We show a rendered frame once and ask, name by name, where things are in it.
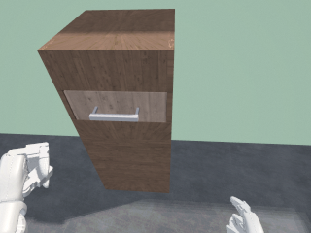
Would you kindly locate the left robot hand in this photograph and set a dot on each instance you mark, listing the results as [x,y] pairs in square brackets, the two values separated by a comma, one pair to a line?
[14,169]

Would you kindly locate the right robot hand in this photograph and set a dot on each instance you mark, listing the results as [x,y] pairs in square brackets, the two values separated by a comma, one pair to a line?
[248,223]

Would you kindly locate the left robot forearm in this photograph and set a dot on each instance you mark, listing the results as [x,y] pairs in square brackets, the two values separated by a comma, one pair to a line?
[12,217]

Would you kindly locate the handle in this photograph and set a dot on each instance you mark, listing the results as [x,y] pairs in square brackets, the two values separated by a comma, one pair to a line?
[114,117]

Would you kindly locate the cabinet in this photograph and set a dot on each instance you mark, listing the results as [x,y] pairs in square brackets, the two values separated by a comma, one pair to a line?
[126,51]

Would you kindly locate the drawer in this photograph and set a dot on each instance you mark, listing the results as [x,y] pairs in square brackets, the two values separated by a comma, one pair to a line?
[152,105]

